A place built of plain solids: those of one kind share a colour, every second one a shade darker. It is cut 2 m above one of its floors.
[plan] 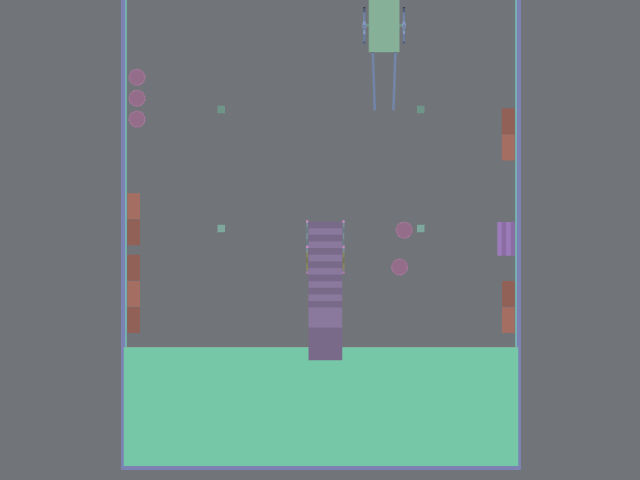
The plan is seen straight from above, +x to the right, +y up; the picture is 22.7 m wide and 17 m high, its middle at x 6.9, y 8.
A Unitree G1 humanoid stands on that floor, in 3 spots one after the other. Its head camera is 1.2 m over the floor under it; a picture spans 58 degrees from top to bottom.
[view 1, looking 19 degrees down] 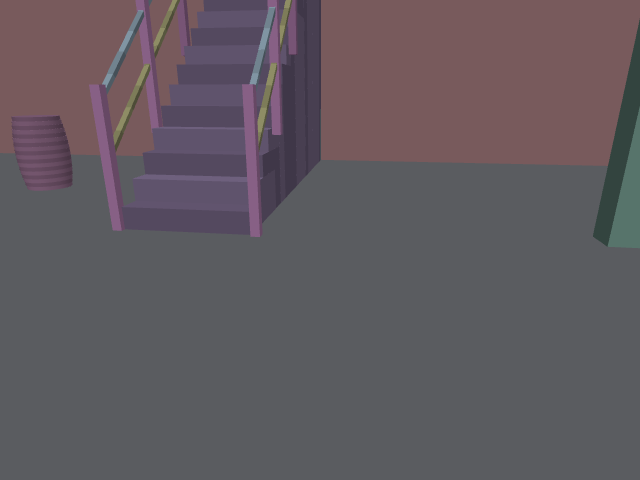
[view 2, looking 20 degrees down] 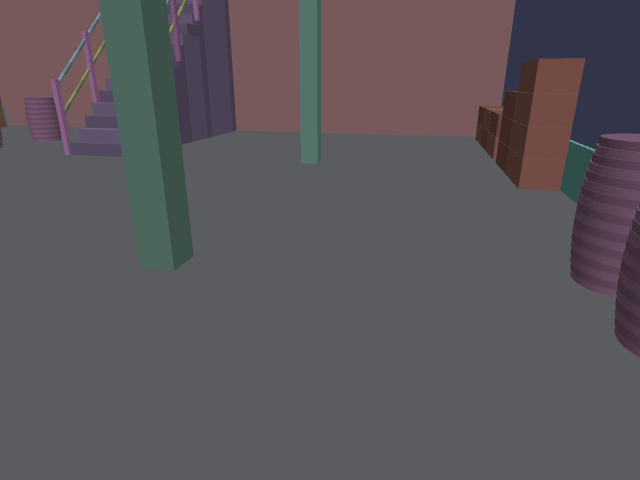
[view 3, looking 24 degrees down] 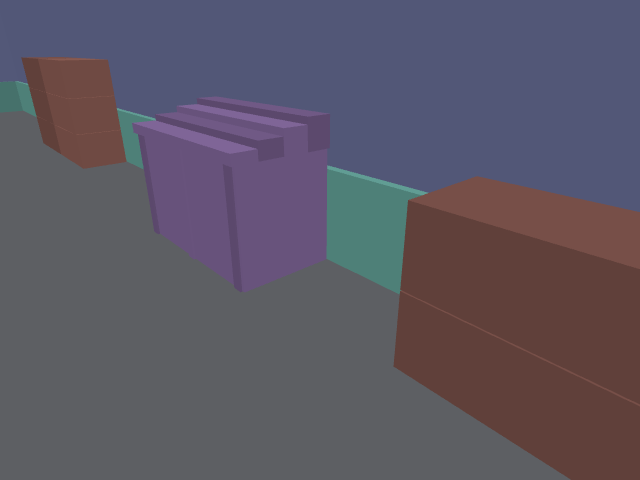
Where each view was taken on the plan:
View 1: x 5.39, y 12.15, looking -82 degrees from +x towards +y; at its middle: ground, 3.69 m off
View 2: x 1.70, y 15.15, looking -77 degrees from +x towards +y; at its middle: ground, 3.51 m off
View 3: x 12.17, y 5.70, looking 48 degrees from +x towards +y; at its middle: bin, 2.59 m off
